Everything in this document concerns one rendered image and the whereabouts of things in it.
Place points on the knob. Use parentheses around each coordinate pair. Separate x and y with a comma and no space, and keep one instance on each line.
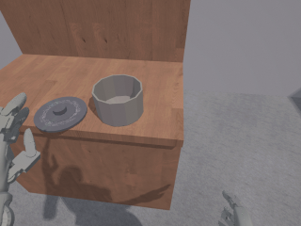
(59,109)

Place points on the right robot hand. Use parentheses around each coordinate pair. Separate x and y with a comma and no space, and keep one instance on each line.
(238,217)

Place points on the pot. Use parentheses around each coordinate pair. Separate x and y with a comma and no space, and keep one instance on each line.
(118,99)

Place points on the lid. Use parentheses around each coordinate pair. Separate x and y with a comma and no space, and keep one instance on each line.
(47,121)

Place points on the robot left forearm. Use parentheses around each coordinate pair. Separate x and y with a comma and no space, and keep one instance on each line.
(7,216)

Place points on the table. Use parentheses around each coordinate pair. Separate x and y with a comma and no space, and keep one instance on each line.
(68,46)

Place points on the left robot hand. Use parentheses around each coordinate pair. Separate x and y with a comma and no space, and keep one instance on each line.
(12,118)

